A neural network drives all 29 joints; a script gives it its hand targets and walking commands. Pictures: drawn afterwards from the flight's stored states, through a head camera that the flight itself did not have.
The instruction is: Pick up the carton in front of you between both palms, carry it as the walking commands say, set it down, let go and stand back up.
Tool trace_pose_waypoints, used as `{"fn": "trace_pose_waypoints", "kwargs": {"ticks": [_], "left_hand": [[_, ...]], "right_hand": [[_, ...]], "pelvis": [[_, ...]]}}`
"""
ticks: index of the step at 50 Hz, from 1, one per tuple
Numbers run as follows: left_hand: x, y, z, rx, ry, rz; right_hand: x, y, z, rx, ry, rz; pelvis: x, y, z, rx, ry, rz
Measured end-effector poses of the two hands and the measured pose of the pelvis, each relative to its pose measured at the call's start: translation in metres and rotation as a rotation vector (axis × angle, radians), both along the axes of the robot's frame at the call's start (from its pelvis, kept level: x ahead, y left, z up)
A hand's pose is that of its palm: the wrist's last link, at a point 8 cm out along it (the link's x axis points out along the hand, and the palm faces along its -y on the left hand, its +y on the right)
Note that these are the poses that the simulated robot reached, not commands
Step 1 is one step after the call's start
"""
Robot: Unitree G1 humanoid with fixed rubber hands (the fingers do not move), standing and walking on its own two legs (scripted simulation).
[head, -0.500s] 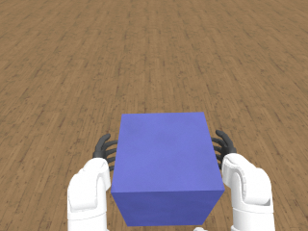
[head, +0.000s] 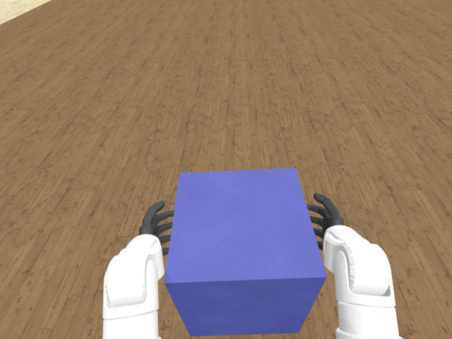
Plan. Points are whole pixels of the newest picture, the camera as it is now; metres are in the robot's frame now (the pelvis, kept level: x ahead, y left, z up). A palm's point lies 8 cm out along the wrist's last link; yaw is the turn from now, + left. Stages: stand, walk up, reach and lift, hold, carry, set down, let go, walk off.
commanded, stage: carry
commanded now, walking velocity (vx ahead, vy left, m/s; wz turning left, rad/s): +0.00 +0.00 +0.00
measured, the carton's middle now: (241, 255) +0.28 +0.00 +0.01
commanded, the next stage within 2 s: hold in 1.34 s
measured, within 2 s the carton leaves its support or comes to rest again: neither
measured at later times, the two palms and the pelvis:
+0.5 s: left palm (150, 252) +0.28 +0.17 +0.03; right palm (315, 246) +0.28 -0.13 +0.03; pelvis +0.00 +0.02 +0.00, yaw +0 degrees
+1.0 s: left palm (144, 262) +0.25 +0.17 +0.04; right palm (316, 256) +0.25 -0.13 +0.04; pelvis -0.03 +0.02 +0.00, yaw +0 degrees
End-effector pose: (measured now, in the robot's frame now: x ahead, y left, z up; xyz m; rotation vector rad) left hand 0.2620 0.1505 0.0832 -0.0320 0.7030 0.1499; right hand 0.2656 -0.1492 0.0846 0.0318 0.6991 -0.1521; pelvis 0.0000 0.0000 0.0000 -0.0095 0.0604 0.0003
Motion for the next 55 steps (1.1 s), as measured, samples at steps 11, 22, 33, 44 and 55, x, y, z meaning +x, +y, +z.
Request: {"fn": "trace_pose_waypoints", "kwargs": {"ticks": [11, 22, 33, 44, 55], "left_hand": [[0.012, 0.011, -0.029, 0.021, 0.024, -0.013], [0.013, 0.014, -0.045, 0.057, -0.001, -0.048], [0.013, 0.016, -0.046, 0.059, -0.052, -0.050], [-0.003, 0.019, -0.043, 0.062, -0.040, -0.049], [-0.010, 0.020, -0.042, 0.061, -0.041, -0.051]], "right_hand": [[0.012, 0.011, -0.030, -0.019, 0.023, 0.021], [0.010, 0.014, -0.047, -0.054, -0.002, 0.042], [0.011, 0.016, -0.047, -0.056, -0.053, 0.041], [-0.005, 0.019, -0.045, -0.056, -0.041, 0.044], [-0.013, 0.020, -0.044, -0.056, -0.042, 0.042]], "pelvis": [[0.013, 0.010, -0.006, 0.002, -0.006, 0.000], [0.002, 0.015, -0.005, 0.002, -0.023, 0.000], [-0.017, 0.017, -0.002, 0.006, -0.028, -0.002], [-0.026, 0.019, -0.002, 0.007, -0.028, -0.002], [-0.034, 0.021, -0.002, 0.008, -0.029, -0.002]]}}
